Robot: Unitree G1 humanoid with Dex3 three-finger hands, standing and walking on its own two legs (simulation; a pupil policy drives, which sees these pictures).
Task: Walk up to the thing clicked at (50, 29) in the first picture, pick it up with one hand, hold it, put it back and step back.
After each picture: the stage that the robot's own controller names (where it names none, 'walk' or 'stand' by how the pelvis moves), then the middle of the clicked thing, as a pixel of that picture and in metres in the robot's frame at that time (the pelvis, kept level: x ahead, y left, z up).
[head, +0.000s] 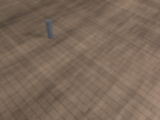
stand; (49, 29) +1.55 +0.40 -0.65
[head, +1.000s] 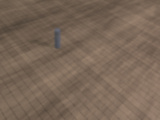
walk; (57, 38) +1.45 +0.20 -0.63
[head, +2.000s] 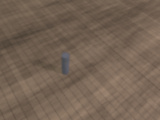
walk; (65, 64) +0.94 +0.13 -0.64
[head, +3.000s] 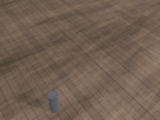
walk; (53, 102) +0.59 +0.20 -0.65
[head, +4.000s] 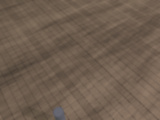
stand; (60, 118) +0.44 +0.17 -0.63
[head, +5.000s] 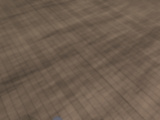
stand; out of the picture +0.43 +0.17 -0.66
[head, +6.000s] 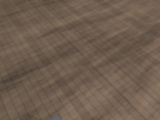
stand; out of the picture +0.42 +0.18 -0.66
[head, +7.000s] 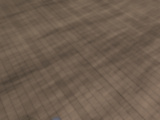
stand; out of the picture +0.41 +0.19 -0.66
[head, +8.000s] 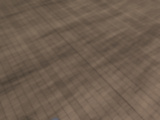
stand; out of the picture +0.41 +0.19 -0.66
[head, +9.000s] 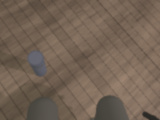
go down; (38, 65) +0.47 +0.18 -0.38
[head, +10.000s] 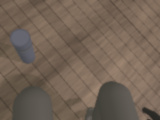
go down; (24, 49) +0.49 +0.21 -0.27
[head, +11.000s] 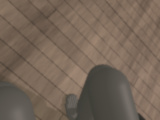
close in; out of the picture +0.48 +0.25 -0.18
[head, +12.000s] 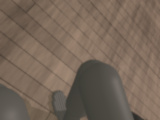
close; out of the picture +0.48 +0.27 -0.17
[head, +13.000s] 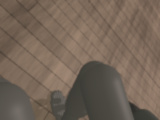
lift; out of the picture +0.43 +0.25 -0.17
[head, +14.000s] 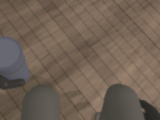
lift; (13, 67) +0.35 +0.23 -0.02
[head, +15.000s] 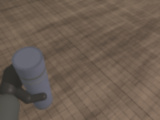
hold; (37, 83) +0.32 +0.15 +0.09
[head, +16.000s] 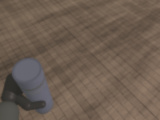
hold; (37, 90) +0.31 +0.15 +0.04
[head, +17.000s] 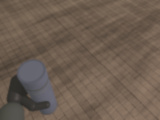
crouch; (41, 92) +0.31 +0.14 +0.03
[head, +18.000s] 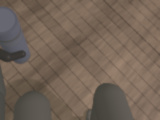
crouch; (13, 42) +0.46 +0.18 -0.05
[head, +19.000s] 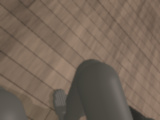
lower; out of the picture +0.45 +0.26 -0.18
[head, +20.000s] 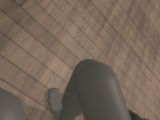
lower; out of the picture +0.46 +0.27 -0.18
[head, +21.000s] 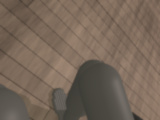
lower; out of the picture +0.45 +0.27 -0.17
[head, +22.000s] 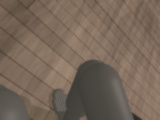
lower; out of the picture +0.45 +0.27 -0.17
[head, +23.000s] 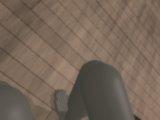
loosen; out of the picture +0.44 +0.24 -0.17
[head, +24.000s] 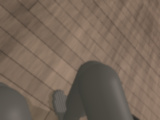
withdraw; out of the picture +0.45 +0.24 -0.18
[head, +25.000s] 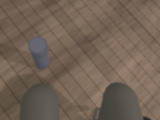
walk; (40, 55) +0.47 +0.18 -0.27
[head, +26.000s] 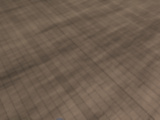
stand; out of the picture +0.39 +0.14 -0.59
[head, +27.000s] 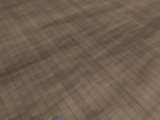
stand; out of the picture +0.39 +0.15 -0.60
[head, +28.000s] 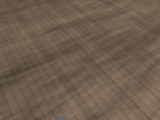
stand; out of the picture +0.40 +0.15 -0.63
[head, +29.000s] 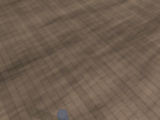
walk; (63, 119) +0.41 +0.15 -0.65
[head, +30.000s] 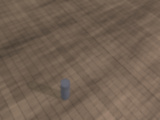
walk; (65, 90) +0.59 +0.08 -0.64
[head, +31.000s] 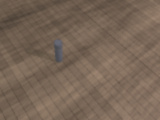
walk; (58, 51) +0.93 +0.20 -0.63
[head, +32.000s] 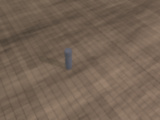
stand; (68, 59) +1.02 +0.14 -0.65
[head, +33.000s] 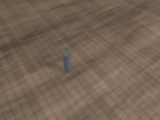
stand; (67, 62) +1.03 +0.16 -0.66
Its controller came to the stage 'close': yes
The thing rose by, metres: 0.68
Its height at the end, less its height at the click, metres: +0.00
